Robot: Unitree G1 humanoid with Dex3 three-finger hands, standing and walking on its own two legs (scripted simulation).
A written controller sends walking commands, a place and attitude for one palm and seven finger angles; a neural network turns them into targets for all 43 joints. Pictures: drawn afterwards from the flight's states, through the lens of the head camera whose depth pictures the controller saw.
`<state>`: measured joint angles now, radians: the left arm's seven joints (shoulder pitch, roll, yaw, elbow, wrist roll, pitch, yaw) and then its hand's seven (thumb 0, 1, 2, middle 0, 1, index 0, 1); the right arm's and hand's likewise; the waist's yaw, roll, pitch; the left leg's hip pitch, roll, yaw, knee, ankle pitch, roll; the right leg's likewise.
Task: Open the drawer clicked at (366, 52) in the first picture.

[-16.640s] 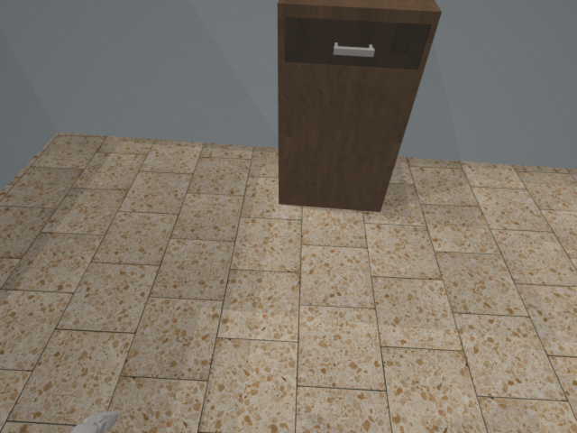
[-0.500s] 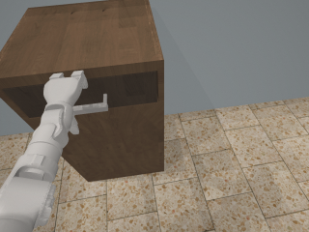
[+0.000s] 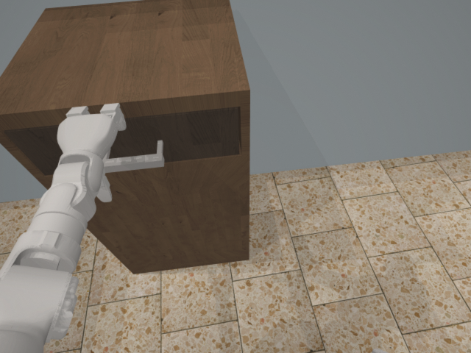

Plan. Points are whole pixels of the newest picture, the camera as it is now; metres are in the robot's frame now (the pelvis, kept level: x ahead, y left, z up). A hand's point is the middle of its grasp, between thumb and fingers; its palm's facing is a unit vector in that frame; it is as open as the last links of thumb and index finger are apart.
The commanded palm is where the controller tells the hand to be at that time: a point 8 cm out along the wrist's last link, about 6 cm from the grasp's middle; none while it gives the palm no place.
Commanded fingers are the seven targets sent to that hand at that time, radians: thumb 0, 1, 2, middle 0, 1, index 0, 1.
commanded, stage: move the hooked fingers above the handle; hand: left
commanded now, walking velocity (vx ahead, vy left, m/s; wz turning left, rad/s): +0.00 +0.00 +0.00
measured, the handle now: (132, 155) +0.49 +0.24 +0.02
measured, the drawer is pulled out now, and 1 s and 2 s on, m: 0.00 0.00 0.00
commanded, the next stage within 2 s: none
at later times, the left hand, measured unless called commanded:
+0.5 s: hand (120, 156) +0.45 +0.23 +0.07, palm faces +0.02 -0.01 -1.00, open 13.8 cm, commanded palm +0.42 +0.26 +0.14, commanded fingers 0.00 -0.50 0.30 -0.30 -1.20 -0.30 -1.20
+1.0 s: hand (117, 157) +0.44 +0.24 +0.07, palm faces +0.00 -0.03 -1.00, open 13.8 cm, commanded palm +0.42 +0.26 +0.14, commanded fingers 0.00 -0.50 0.30 -0.30 -1.20 -0.30 -1.20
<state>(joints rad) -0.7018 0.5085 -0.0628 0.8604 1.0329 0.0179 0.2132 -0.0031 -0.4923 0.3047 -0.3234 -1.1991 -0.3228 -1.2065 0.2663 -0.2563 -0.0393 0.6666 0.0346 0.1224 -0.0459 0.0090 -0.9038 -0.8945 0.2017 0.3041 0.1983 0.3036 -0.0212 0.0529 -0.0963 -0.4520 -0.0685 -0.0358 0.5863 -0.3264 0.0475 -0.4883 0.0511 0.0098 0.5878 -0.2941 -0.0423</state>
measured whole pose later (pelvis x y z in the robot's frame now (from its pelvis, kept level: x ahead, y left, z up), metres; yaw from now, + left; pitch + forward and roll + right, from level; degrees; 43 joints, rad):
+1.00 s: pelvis +0.00 +0.01 +0.00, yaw +0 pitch +11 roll +0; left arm -0.67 0.49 -0.07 0.80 1.03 -0.09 0.18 0.00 -0.49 0.30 -0.33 -1.20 -0.33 -1.21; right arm 0.29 -0.27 -0.05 0.67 0.03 0.12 -0.06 0.01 -0.90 -0.89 0.20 0.30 0.20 0.30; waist -0.03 0.04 -0.10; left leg -0.46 -0.07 -0.04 0.60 -0.34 0.06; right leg -0.49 0.05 0.01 0.59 -0.30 -0.03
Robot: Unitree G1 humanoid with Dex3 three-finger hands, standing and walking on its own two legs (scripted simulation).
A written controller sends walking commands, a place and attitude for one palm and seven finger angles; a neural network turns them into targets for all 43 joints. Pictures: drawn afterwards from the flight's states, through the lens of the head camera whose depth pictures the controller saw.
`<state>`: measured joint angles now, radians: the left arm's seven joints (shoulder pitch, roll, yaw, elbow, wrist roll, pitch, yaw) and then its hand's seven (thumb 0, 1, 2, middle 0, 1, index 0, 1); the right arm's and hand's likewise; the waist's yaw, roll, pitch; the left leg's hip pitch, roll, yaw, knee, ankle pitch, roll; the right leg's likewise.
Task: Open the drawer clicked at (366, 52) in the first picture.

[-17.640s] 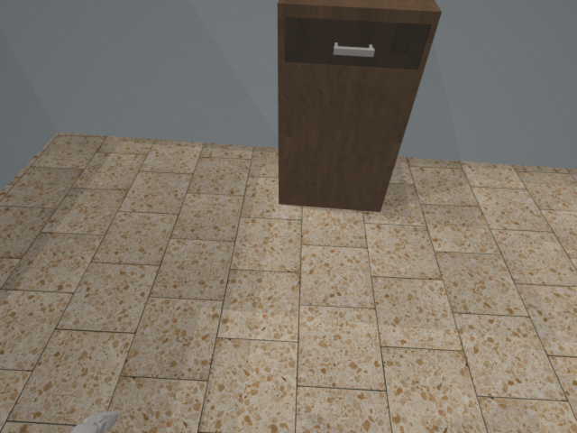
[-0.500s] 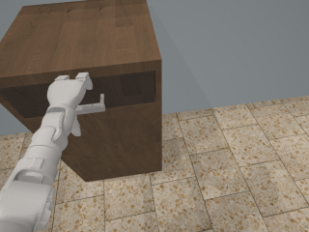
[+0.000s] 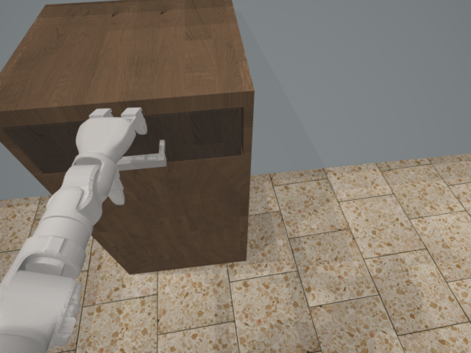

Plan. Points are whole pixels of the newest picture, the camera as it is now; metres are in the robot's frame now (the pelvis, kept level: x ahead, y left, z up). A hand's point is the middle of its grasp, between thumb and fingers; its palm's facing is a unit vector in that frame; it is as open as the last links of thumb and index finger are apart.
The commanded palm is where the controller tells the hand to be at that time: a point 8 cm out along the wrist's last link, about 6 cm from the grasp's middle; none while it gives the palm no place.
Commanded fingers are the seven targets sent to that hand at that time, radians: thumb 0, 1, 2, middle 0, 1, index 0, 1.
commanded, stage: move the hooked fingers above the handle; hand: left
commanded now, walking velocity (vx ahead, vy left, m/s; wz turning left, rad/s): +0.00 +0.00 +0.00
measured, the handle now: (134, 154) +0.49 +0.23 +0.02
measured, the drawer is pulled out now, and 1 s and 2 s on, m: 0.00 0.00 0.00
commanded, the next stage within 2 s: lower the fingers behind the handle in 1.82 s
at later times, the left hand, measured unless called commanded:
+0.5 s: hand (120, 151) +0.45 +0.23 +0.08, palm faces -0.02 +0.02 -1.00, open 13.7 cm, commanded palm +0.43 +0.25 +0.14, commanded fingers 0.00 -0.50 0.30 -0.30 -1.20 -0.30 -1.20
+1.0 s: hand (120, 151) +0.45 +0.23 +0.08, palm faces -0.02 +0.02 -1.00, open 13.7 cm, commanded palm +0.43 +0.26 +0.13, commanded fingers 0.00 -0.50 0.30 -0.30 -1.20 -0.30 -1.20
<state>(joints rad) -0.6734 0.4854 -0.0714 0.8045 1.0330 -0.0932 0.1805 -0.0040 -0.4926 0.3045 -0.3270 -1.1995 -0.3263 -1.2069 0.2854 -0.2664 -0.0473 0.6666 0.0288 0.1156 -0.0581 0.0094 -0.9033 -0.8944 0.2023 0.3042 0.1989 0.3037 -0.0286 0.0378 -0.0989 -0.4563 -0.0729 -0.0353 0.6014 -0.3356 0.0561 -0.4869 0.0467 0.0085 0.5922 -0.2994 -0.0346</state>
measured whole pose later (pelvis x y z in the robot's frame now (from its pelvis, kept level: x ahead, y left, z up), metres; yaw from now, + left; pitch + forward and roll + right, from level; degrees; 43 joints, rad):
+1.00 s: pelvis -0.01 -0.02 +0.00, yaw -1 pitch +12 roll +0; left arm -0.75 0.54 -0.03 0.96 1.05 -0.06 0.20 0.00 -0.49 0.30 -0.39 -1.22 -0.33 -1.25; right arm 0.29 -0.26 -0.02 0.66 0.05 0.11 -0.09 0.01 -0.90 -0.89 0.20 0.30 0.20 0.30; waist -0.06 0.05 -0.10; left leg -0.50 -0.04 -0.02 0.61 -0.32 0.03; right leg -0.54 0.08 0.02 0.60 -0.27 -0.06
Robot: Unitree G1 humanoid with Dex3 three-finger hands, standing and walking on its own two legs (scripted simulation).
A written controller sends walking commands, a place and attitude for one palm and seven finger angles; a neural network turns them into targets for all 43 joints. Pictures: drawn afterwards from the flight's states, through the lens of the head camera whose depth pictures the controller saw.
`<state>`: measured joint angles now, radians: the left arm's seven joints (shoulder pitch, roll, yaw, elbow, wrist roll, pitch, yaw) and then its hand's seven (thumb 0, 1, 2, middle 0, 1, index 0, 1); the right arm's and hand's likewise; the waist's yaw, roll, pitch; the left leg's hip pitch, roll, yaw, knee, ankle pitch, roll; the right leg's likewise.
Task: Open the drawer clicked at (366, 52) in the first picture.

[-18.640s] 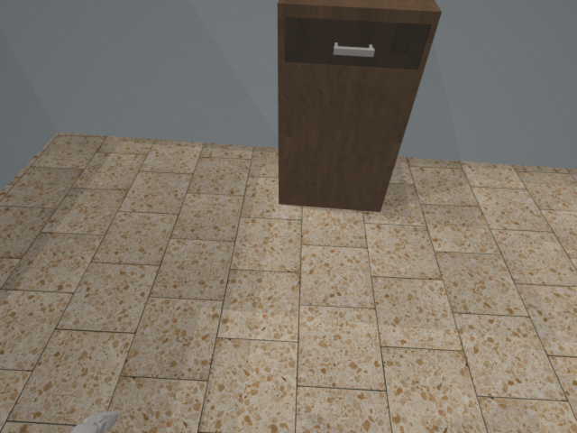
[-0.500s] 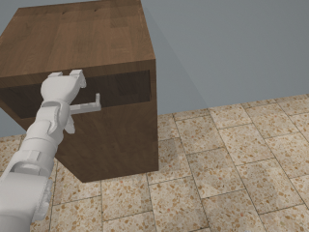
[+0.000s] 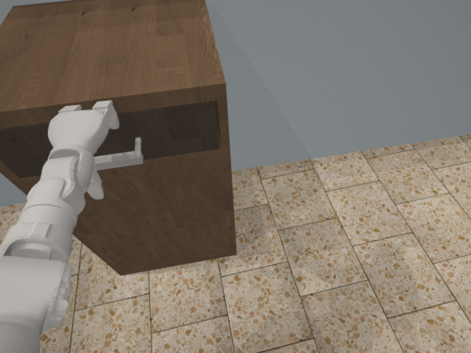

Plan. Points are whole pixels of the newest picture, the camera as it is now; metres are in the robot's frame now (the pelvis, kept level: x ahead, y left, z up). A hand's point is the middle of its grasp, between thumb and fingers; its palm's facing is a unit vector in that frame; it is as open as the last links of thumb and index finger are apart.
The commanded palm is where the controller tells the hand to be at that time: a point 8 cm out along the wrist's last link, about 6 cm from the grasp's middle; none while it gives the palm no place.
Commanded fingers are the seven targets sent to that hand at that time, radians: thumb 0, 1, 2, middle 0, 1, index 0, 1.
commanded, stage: move the hooked fingers above the handle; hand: left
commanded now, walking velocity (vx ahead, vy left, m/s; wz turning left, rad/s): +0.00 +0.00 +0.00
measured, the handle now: (110, 153) +0.50 +0.26 +0.03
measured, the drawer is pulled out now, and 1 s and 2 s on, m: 0.00 0.00 0.00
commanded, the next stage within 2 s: lower the fingers behind the handle in 0.82 s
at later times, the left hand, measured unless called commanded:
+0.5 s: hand (69, 163) +0.44 +0.30 +0.07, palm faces -0.06 +0.02 -1.00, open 13.8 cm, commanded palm +0.43 +0.28 +0.13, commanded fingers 0.00 -0.50 0.30 -0.30 -1.20 -0.30 -1.20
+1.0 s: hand (86, 151) +0.45 +0.27 +0.08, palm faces +0.01 -0.01 -1.00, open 13.7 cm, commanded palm +0.43 +0.27 +0.14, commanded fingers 0.00 -0.50 0.30 -0.30 -1.20 -0.30 -1.20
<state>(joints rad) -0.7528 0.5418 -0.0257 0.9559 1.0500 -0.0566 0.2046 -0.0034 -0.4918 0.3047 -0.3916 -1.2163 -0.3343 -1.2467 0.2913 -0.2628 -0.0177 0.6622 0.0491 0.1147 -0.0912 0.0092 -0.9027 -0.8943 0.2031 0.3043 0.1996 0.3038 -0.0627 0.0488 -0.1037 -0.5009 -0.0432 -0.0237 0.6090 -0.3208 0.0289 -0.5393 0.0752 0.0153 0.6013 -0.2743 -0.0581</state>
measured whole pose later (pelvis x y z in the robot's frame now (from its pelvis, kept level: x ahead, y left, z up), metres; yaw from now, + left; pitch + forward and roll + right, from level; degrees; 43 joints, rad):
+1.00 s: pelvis +0.02 +0.04 +0.00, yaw +2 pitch +11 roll -1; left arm -0.70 0.41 -0.13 0.80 1.02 0.06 0.19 0.00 -0.49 0.30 -0.38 -1.22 -0.35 -1.22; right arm 0.26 -0.23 -0.03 0.68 0.02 0.12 -0.01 0.01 -0.90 -0.89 0.20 0.30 0.20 0.30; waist 0.00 0.08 -0.12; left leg -0.46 -0.09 -0.04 0.62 -0.35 0.07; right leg -0.48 0.03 0.00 0.60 -0.32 -0.01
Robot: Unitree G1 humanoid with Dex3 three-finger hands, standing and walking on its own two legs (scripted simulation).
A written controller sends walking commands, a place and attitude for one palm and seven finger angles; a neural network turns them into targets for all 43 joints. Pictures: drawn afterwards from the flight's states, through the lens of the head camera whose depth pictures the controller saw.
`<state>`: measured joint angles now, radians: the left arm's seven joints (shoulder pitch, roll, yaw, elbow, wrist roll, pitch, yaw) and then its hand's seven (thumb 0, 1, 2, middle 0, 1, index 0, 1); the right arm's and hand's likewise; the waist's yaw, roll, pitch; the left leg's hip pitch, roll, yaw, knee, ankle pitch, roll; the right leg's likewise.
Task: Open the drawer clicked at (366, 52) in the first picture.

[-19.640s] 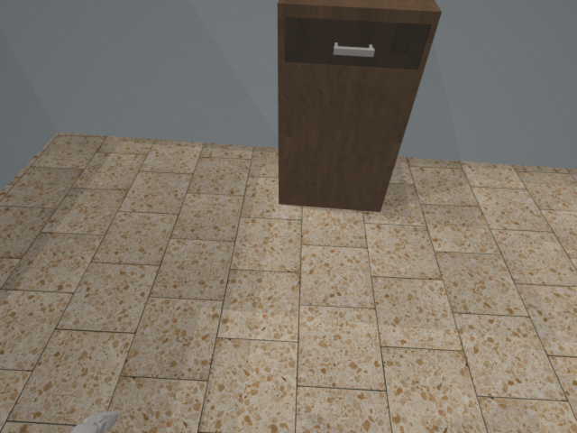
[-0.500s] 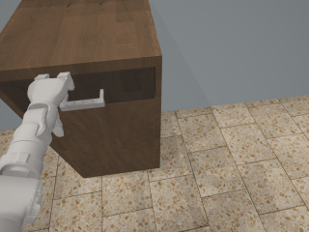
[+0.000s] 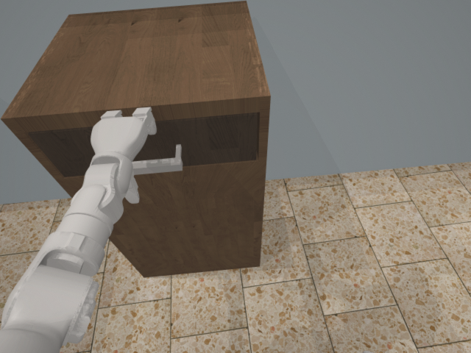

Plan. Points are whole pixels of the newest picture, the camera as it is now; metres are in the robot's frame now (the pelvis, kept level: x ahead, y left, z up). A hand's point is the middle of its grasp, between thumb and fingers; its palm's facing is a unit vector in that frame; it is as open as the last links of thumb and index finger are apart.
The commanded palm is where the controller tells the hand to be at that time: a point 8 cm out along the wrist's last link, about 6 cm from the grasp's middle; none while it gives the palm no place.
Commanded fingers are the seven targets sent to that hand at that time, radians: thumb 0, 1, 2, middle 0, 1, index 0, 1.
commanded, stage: lower the fingers behind the handle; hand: left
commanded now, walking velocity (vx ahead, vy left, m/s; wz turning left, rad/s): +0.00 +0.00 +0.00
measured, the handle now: (151, 159) +0.48 +0.21 +0.03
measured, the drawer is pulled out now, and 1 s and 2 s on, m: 0.00 0.00 0.00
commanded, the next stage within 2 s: lift the fingers back up to retry in 1.52 s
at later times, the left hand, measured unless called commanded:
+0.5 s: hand (137, 169) +0.44 +0.22 +0.05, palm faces +0.01 -0.01 -1.00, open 13.8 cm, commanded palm +0.42 +0.22 +0.10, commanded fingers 0.00 -0.50 0.30 -0.30 -1.20 -0.30 -1.20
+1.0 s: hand (134, 174) +0.44 +0.23 +0.03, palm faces +0.00 +0.01 -1.00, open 13.8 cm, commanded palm +0.42 +0.22 +0.07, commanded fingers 0.00 -0.50 0.30 -0.30 -1.20 -0.30 -1.20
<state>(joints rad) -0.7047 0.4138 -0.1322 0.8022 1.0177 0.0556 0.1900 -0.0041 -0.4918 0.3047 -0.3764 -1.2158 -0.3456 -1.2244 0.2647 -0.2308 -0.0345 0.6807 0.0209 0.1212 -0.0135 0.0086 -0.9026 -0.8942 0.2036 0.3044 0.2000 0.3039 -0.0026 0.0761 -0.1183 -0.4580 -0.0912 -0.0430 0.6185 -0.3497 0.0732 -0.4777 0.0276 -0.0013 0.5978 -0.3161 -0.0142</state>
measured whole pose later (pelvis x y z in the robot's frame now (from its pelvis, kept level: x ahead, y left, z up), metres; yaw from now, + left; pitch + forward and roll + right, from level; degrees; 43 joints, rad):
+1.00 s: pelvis -0.02 -0.02 -0.01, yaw -1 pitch +16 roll -1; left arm -0.71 0.50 -0.05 0.97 1.07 -0.05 0.32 0.00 -0.49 0.30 -0.32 -1.30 -0.32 -1.21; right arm 0.32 -0.26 -0.05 0.66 0.03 0.10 -0.05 0.01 -0.90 -0.89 0.20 0.30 0.20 0.30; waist -0.05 0.04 -0.15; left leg -0.63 -0.06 -0.03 0.73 -0.38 0.05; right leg -0.66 0.06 0.00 0.70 -0.32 -0.04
